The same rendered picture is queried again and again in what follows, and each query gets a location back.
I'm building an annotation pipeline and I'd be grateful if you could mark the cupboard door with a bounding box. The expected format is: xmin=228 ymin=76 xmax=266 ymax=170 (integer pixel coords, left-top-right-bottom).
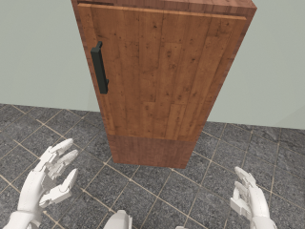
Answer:
xmin=77 ymin=3 xmax=247 ymax=142

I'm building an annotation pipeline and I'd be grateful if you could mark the robot left thigh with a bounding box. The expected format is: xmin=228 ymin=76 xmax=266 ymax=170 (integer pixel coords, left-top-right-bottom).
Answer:
xmin=103 ymin=213 xmax=132 ymax=229

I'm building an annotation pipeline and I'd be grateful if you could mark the left robot forearm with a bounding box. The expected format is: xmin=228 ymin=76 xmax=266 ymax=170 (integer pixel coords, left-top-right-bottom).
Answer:
xmin=3 ymin=210 xmax=43 ymax=229

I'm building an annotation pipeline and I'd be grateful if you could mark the right robot hand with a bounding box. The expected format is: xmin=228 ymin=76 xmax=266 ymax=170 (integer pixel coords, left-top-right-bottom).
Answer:
xmin=230 ymin=166 xmax=270 ymax=221

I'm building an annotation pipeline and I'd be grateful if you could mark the left robot hand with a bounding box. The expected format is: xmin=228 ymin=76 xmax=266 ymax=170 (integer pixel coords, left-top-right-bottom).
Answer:
xmin=17 ymin=138 xmax=79 ymax=215

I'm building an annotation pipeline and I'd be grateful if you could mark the left robot shin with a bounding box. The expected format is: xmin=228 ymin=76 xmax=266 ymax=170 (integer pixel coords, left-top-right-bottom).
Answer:
xmin=117 ymin=210 xmax=127 ymax=214

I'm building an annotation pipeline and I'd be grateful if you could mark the handle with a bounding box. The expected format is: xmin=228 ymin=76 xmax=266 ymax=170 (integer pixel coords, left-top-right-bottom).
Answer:
xmin=91 ymin=41 xmax=109 ymax=94

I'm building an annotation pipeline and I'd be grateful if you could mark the right robot forearm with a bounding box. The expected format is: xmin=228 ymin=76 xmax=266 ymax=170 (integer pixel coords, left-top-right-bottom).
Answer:
xmin=250 ymin=216 xmax=277 ymax=229

